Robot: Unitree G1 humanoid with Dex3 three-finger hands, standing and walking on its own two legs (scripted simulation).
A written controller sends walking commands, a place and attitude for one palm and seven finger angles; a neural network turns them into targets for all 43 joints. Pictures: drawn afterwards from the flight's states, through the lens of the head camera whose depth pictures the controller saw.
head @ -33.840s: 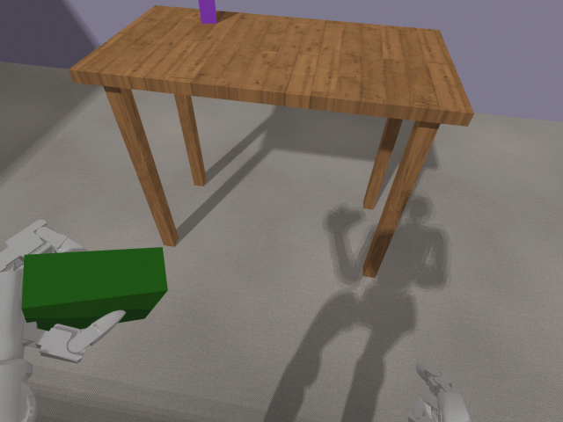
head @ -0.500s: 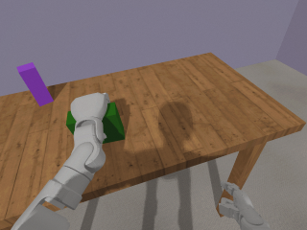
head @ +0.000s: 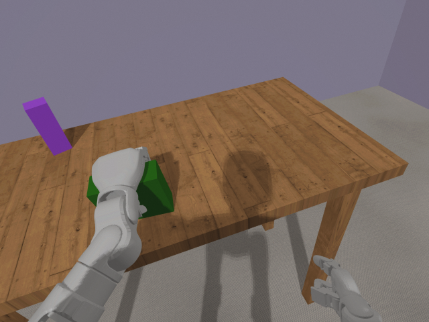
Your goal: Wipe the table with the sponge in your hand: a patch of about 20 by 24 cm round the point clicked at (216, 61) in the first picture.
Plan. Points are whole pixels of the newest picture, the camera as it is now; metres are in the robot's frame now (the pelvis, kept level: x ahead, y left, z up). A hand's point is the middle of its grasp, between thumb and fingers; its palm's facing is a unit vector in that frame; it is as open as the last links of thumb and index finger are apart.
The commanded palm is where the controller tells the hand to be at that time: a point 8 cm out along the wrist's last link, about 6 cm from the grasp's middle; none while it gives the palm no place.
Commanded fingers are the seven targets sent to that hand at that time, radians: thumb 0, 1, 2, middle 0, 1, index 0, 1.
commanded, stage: wipe back along the third lane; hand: left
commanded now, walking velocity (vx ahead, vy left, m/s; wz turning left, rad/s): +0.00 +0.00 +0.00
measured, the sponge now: (137, 200) +0.32 +0.20 +0.09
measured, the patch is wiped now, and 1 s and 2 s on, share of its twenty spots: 0.95 1.00 1.00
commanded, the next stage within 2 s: slide back across to the middle lane in 0.36 s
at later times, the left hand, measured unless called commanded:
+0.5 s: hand (133, 202) +0.28 +0.18 +0.14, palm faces +0.22 -0.18 -0.96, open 9.3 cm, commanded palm +0.23 +0.18 +0.17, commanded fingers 0.00 0.10 1.30 -1.20 -1.60 -1.20 -1.60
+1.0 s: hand (98, 211) +0.24 +0.22 +0.15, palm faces +0.22 -0.20 -0.95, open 9.3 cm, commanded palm +0.20 +0.23 +0.21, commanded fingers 0.00 0.10 1.30 -1.20 -1.60 -1.20 -1.60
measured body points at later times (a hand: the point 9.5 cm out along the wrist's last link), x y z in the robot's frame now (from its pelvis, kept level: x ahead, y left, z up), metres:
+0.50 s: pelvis +0.00 -0.01 +0.00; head -0.05 -0.06 +0.44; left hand +0.26 +0.18 +0.19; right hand +0.25 -0.20 -0.06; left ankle +0.02 +0.14 -0.73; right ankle -0.04 -0.08 -0.73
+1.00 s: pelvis -0.01 -0.01 +0.00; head -0.06 -0.06 +0.44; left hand +0.23 +0.23 +0.20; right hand +0.23 -0.21 -0.06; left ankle +0.02 +0.14 -0.73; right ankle -0.04 -0.08 -0.73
